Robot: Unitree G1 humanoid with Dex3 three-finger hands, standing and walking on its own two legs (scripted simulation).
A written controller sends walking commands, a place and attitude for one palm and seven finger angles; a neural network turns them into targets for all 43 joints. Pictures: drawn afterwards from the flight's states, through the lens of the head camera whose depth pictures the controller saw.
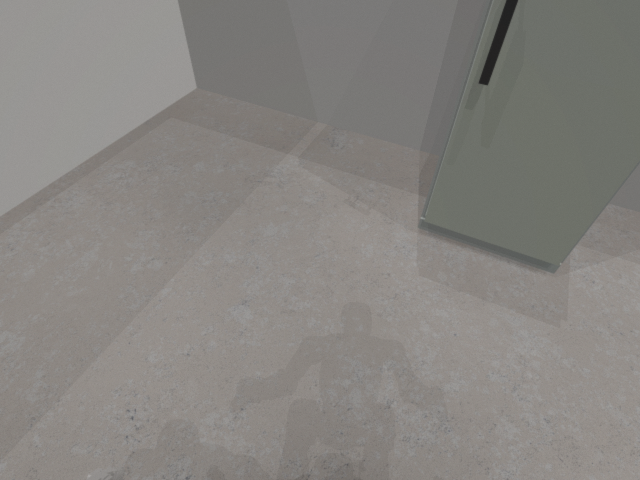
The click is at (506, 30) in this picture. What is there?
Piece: fridge door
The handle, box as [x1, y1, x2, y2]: [479, 0, 517, 84]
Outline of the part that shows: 517,0 506,0 479,83 487,84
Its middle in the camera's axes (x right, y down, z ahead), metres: +0.49 -0.57 +1.04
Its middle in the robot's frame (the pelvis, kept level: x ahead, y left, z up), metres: +1.19 -0.43 +0.11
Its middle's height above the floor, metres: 0.88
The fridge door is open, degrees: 0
